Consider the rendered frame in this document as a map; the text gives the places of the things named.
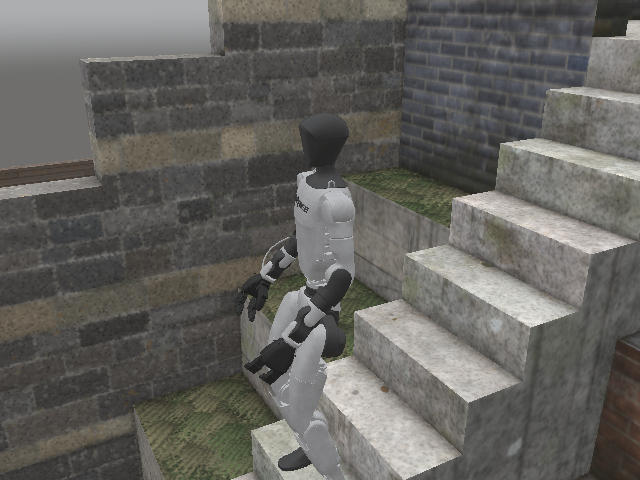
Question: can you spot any left robot upper arm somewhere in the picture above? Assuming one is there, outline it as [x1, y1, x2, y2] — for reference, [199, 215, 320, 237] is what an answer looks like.
[322, 191, 355, 287]

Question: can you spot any right robot upper arm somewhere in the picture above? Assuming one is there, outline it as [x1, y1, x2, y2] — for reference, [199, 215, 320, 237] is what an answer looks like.
[297, 170, 316, 186]

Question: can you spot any left robot forearm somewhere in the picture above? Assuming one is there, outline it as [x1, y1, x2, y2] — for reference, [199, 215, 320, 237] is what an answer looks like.
[281, 269, 352, 348]

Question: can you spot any robot right hand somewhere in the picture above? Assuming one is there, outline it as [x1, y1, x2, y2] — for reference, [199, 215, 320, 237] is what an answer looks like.
[234, 273, 271, 322]

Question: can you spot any right robot foot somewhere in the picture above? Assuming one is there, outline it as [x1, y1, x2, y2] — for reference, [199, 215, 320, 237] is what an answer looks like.
[278, 447, 312, 471]

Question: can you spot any robot right shin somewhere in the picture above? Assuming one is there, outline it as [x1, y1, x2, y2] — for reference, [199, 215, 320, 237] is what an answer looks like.
[269, 391, 300, 438]

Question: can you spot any robot left hand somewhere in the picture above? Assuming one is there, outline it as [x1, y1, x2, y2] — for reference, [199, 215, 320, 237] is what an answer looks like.
[244, 338, 296, 385]

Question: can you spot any right robot forearm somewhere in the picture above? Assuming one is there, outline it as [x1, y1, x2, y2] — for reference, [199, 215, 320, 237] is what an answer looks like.
[260, 229, 298, 283]

